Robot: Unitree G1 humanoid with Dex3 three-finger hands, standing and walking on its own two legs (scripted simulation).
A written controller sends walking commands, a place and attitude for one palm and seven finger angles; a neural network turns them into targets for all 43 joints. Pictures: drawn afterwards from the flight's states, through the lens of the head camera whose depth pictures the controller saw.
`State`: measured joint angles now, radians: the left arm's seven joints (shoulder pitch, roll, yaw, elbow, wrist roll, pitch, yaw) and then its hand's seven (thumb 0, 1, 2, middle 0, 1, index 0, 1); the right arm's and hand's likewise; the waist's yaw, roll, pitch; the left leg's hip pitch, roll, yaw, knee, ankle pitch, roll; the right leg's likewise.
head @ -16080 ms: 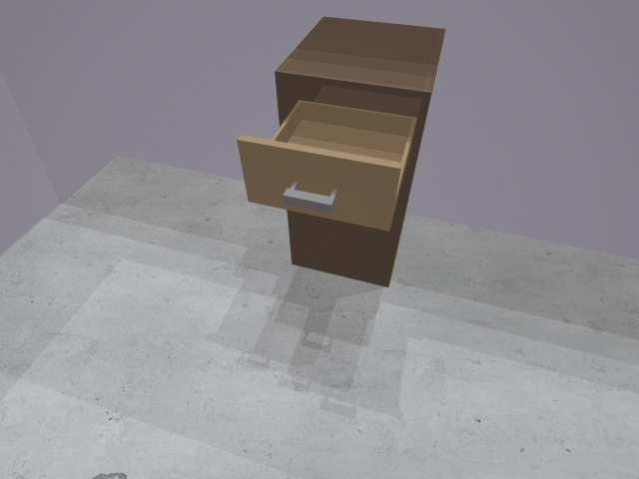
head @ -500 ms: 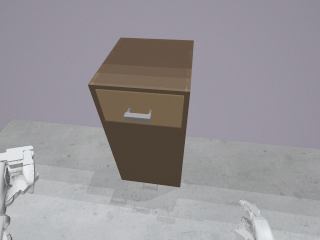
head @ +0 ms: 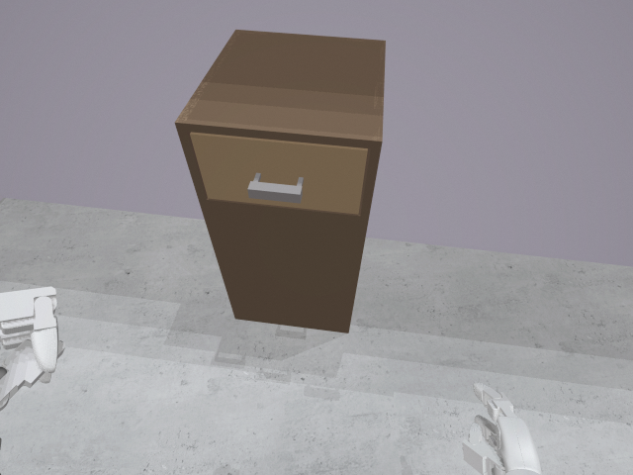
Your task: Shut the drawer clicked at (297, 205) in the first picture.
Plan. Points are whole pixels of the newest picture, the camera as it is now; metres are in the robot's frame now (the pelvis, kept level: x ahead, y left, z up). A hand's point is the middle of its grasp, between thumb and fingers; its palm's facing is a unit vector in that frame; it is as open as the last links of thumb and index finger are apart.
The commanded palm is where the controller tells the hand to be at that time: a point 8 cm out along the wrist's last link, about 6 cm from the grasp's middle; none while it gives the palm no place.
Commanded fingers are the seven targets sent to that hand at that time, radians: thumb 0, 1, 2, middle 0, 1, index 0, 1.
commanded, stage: step back with the hand held close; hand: left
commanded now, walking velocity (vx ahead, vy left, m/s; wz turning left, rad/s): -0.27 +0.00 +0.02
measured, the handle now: (277, 185) +0.66 +0.13 -0.07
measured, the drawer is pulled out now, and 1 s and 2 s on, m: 0.00 0.00 0.00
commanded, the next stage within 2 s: stop stepping back and stand still in 0.98 s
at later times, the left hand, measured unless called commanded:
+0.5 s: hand (41, 404) +0.14 +0.23 +0.17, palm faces +0.39 -0.79 -0.48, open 3.3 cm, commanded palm +0.07 +0.27 +0.18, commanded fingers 0.00 0.90 0.90 -1.40 -1.60 -1.40 -1.60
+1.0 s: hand out of the picture +0.08 +0.20 +0.17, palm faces +0.24 -0.84 -0.48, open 3.3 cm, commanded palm +0.01 +0.26 +0.18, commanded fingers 0.00 0.90 0.90 -1.40 -1.60 -1.40 -1.60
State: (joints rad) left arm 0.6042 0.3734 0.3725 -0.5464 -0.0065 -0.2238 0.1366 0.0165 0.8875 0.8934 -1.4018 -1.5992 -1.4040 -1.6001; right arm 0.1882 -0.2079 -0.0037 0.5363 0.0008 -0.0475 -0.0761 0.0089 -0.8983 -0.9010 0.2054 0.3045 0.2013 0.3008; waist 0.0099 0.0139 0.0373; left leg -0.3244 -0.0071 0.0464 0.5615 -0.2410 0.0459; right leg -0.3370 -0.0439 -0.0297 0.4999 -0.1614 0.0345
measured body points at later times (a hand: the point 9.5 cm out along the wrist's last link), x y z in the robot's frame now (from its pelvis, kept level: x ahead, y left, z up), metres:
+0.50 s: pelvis -0.05 -0.01 -0.01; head -0.02 +0.00 +0.44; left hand +0.12 +0.27 +0.20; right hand +0.13 -0.26 -0.09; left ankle +0.03 +0.09 -0.73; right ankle +0.06 -0.14 -0.73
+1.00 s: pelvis -0.12 -0.02 +0.00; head -0.10 +0.00 +0.44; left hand +0.06 +0.24 +0.20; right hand +0.05 -0.26 -0.07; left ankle +0.04 +0.09 -0.73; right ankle -0.18 -0.15 -0.73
